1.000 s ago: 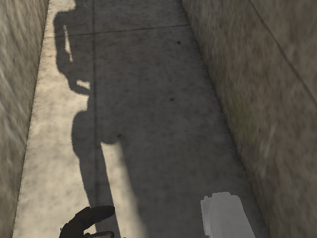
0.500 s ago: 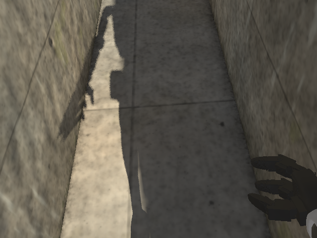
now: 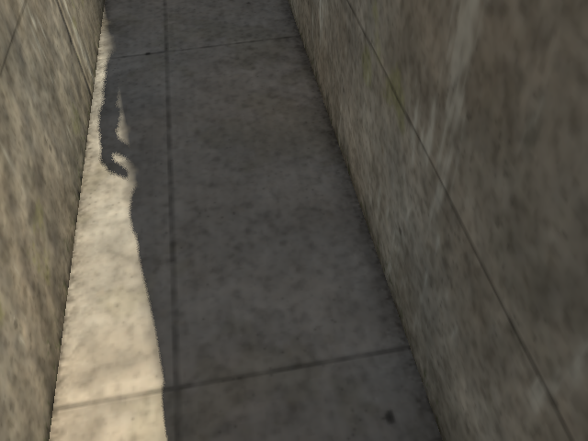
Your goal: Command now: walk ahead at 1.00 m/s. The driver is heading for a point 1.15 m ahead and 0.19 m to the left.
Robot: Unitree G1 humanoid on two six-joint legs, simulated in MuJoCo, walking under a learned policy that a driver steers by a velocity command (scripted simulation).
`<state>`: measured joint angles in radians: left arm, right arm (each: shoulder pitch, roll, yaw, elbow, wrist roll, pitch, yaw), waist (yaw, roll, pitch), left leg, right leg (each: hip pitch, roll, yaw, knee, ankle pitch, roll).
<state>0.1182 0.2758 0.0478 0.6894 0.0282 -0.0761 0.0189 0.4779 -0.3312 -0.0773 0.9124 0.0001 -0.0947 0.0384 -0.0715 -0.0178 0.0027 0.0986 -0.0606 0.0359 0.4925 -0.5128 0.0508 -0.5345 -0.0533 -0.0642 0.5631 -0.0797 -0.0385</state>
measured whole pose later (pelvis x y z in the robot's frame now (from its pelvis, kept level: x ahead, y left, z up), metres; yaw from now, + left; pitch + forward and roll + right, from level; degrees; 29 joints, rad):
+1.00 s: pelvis +0.95 +0.16 +0.00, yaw -1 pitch +0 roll -1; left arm 0.09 0.27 0.03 0.71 0.06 -0.07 0.03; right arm 0.41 -0.28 -0.05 0.98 0.01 -0.12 0.00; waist -0.04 0.02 0.04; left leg -0.07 -0.09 -0.03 1.09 -0.41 0.12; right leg -0.48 0.08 -0.07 0.62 -0.14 -0.11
